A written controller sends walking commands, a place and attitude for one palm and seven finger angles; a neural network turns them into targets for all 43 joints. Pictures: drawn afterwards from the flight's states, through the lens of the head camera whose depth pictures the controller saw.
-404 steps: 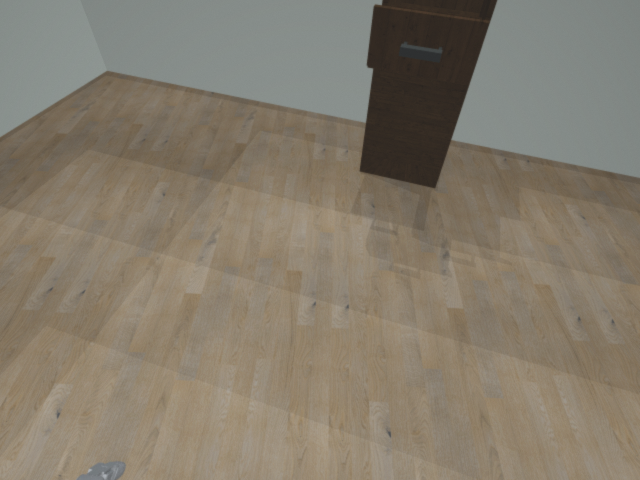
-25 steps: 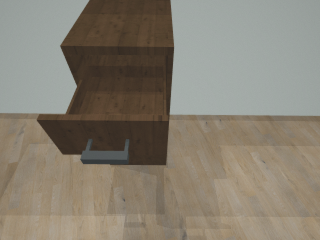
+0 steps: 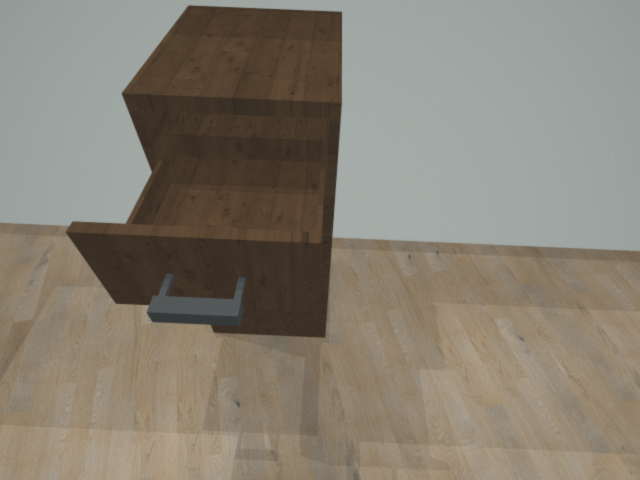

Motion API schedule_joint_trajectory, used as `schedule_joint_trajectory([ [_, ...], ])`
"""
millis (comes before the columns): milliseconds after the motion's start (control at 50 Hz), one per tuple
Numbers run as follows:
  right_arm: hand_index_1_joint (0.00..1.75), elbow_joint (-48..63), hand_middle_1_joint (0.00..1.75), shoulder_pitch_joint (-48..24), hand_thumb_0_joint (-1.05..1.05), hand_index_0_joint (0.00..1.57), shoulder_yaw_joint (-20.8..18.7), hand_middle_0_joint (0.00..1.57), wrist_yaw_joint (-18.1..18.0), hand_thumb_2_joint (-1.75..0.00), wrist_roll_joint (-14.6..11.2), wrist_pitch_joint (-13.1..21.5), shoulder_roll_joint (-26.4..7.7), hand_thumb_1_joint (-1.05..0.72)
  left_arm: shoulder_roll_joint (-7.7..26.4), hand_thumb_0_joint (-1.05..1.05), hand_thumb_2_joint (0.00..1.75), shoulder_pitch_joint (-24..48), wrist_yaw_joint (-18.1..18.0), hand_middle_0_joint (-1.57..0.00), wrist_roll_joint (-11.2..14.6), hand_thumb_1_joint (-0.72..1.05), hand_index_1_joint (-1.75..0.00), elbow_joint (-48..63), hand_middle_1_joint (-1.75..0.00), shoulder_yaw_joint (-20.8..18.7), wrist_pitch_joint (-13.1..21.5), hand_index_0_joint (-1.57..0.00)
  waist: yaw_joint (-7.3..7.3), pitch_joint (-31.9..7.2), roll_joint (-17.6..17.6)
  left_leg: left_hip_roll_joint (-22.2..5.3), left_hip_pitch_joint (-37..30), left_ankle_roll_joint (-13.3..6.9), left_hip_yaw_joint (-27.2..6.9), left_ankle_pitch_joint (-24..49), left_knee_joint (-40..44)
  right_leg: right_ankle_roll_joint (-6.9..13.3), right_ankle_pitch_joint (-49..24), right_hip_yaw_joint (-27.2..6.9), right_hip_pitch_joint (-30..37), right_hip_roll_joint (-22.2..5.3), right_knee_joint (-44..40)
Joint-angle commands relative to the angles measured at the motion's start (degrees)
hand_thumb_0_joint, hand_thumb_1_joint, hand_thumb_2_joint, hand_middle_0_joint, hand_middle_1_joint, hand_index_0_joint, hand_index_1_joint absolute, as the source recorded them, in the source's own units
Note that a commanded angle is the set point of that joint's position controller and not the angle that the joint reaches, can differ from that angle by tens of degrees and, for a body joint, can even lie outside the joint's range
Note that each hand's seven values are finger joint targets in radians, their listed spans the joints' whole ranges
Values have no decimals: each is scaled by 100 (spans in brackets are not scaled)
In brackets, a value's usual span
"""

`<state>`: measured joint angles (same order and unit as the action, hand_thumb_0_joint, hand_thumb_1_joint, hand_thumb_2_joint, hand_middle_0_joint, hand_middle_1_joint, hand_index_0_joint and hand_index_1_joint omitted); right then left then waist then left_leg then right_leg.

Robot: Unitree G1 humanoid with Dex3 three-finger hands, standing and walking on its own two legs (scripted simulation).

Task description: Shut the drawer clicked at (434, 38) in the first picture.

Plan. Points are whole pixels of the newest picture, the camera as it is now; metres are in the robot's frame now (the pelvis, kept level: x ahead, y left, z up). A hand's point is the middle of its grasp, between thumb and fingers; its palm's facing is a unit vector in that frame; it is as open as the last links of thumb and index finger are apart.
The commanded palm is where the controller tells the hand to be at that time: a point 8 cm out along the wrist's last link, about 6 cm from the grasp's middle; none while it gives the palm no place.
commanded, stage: shuffle to correct the standing spot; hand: left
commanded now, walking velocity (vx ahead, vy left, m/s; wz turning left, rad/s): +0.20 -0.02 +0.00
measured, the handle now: (200, 296) +0.35 +0.20 -0.01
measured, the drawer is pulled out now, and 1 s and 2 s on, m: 0.30 0.30 0.30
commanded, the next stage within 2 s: come to a stop and stand still in 0.12 s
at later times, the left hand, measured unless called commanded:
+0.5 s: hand out of the picture +0.04 +0.15 -0.19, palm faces +0.08 -0.98 -0.16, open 7.3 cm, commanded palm none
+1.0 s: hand out of the picture +0.05 +0.18 -0.18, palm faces +0.04 -0.97 -0.23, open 7.3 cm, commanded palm none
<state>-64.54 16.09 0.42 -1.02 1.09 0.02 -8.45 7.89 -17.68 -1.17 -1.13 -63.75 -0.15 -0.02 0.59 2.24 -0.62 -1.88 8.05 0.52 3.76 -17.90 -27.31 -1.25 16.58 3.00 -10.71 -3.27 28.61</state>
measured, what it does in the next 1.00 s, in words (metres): stands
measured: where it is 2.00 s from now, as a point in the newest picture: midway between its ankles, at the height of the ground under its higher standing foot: outside the picture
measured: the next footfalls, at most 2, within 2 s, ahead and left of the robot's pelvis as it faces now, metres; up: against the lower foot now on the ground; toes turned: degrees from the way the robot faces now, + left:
none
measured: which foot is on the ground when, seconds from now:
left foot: down 0.00-1.00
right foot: down 0.00-1.00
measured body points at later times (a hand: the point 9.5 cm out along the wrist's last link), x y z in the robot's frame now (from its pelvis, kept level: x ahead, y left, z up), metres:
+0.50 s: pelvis +0.06 -0.01 -0.01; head +0.09 +0.00 +0.44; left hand +0.04 +0.20 -0.17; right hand +0.06 -0.22 -0.17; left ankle +0.01 +0.11 -0.74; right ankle -0.01 -0.13 -0.74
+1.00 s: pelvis +0.03 +0.00 -0.01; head +0.04 -0.01 +0.44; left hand +0.05 +0.23 -0.16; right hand +0.07 -0.24 -0.16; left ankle +0.01 +0.11 -0.74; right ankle -0.01 -0.13 -0.74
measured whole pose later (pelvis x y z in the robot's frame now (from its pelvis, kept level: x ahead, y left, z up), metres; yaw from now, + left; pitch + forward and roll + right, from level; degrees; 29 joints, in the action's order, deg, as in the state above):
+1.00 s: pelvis +0.03 +0.00 -0.01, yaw +1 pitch -1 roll +0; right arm -58.4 13.4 -0.2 -1.4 0.9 0.2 -10.8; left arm 9.4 -15.5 -2.4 -0.8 -59.5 0.0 0.2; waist -0.2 2.4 1.2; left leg -2.7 12.5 0.0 5.0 -19.6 -33.6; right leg -1.1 21.1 5.4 -9.6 -3.3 32.3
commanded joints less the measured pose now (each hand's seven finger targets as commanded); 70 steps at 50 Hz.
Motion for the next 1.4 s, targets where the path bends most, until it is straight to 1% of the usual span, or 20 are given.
schedule_joint_trajectory([
  [0,30,206,30,484,0,20,-112,20,0,-90,18,43,-404,-90,703,0,90,-461,-9,-20,-9,90,-30,197,-30,-165,59,-20,-27,738,-246,-84,703,-245,-115,-709,266,500,1545,-608,-530,-346,-881],
  [80,30,206,30,705,0,20,-102,20,-14,-90,13,175,-366,-90,659,0,90,-519,15,-20,5,90,-30,214,-30,-219,124,-20,-67,549,-58,-152,578,-290,-123,69,65,573,654,-441,-451,-332,-420],
  [180,30,-12,30,1195,0,20,-172,20,-124,-90,26,262,-695,-90,264,0,90,-292,21,-20,-17,90,-30,374,-30,-183,183,-20,-161,431,1270,-1084,-151,-817,-1062,2431,464,393,326,499,-979,244,1041],
  [240,30,107,30,867,0,20,-142,20,-152,-90,11,235,-555,-90,290,0,90,-743,11,-20,8,90,-30,196,-30,-242,220,-20,136,426,345,-637,551,-560,-429,2921,-414,508,-1098,171,140,-19,252],
  [280,30,390,30,471,0,20,-86,20,-139,-90,-49,248,-217,-90,775,0,90,-1511,-97,-20,20,90,-30,-139,-30,-356,253,-20,340,14,-1245,-10,1788,-151,262,696,-1553,872,-4740,-804,1559,-1108,-76],
  [300,30,479,30,226,0,20,-99,20,-155,-90,-79,184,-152,-90,750,0,90,-1476,-132,-20,17,90,-30,-169,-30,-312,229,-20,339,70,-1464,-33,1866,-81,189,-1019,-1661,1095,-5866,-814,1545,-1404,-141],
  [320,30,460,30,182,0,20,-87,20,-149,-90,-92,168,-62,-90,653,0,90,-1253,-164,-20,-30,90,-30,-125,-30,-256,203,-20,250,94,-1250,-89,1777,-72,114,-1203,-1463,1074,-6206,-663,1419,-1415,-43],
  [360,30,201,30,630,0,20,-83,20,-136,-90,-109,154,-8,-90,564,0,90,-601,-179,-20,27,90,-30,61,-30,-188,150,-20,-149,-41,-627,-134,543,-83,61,528,127,698,-5177,-146,713,-967,338],
  [380,30,20,30,920,0,20,-103,20,-152,-90,-56,202,-171,-90,453,0,90,-415,-161,-20,97,90,-30,184,-30,-160,131,-20,-200,-222,62,-336,-145,-167,-159,2823,222,395,-3861,106,312,-491,549],
  [400,30,-68,30,1033,0,20,-130,20,-167,-90,-37,218,-343,-90,294,0,90,-409,-178,-20,76,90,-30,274,-30,-140,107,-20,-120,-332,455,-721,-454,-349,-337,4130,78,225,-2014,173,110,-232,397],
  [440,30,-70,30,774,0,20,-134,20,-194,-90,-50,172,-427,-90,324,0,90,-329,-188,-20,75,90,-30,236,-30,-164,50,-20,-48,86,982,-815,-286,-412,-431,5010,75,171,-1048,187,111,-152,86],
  [520,30,32,30,563,0,20,-128,20,-211,-90,-56,150,-384,-90,417,0,90,-483,-163,-20,53,90,-30,80,-30,-153,91,-20,-42,-59,106,-496,-337,-231,-159,4003,34,224,-2755,129,433,-366,-201],
  [720,30,120,30,255,0,20,-106,20,-183,-90,-43,121,-477,-90,508,0,90,-428,-156,-20,39,90,-30,127,-30,-129,106,-20,-15,-153,-61,-456,-389,-183,-121,3016,311,247,-2925,40,564,-438,-440],
  [740,30,541,30,-288,0,20,-235,20,-76,-90,-108,127,-923,-90,811,0,90,-701,-359,-20,-35,90,-30,2,-30,-122,264,-20,79,180,-150,-497,293,-33,-10,3113,-1011,59,-4333,-517,-14,-599,-666],
  [760,30,732,30,-38,0,20,-189,20,-11,-90,-60,122,-510,-90,968,0,90,-429,-314,-20,-30,90,-30,334,-30,-185,294,-20,-162,-22,-106,-324,712,-108,-62,1147,-852,318,-4697,-379,463,-883,-345],
  [780,30,718,30,66,0,20,-168,20,-3,-90,-67,119,-450,-90,928,0,90,-274,-276,-20,-16,90,-30,387,-30,-114,313,-20,-214,-209,-175,-295,693,-113,-66,573,-559,418,-4212,-321,392,-846,-214],
  [820,30,747,30,298,0,20,-165,20,1,-90,-35,166,-623,-90,895,0,90,-249,-231,-20,17,90,-30,561,-30,-111,307,-20,-200,-702,134,-357,242,-186,-138,2008,-347,385,-3717,-153,563,-545,258],
  [900,30,825,30,180,0,20,-153,20,-54,-90,-34,129,-764,-90,786,0,90,-160,-200,-20,44,90,-30,666,-30,-96,149,-20,-115,-316,430,-554,135,-264,-266,2836,-245,320,-1803,-18,146,-275,160],
  [1080,30,823,30,52,0,20,-97,20,25,-90,-7,36,-770,-90,902,0,90,2,-87,-20,33,90,-30,709,-30,-64,2,-20,-42,687,14,-341,912,-273,-402,-297,648,299,856,-232,-483,-243,-593],
  [1380,30,288,30,420,0,20,-23,20,-28,-90,-55,164,-615,-90,799,0,90,-284,-85,-20,66,90,-30,307,-30,-30,114,-20,-14,-26,33,-416,273,-223,-232,1350,457,279,-872,-153,19,-373,-483],
])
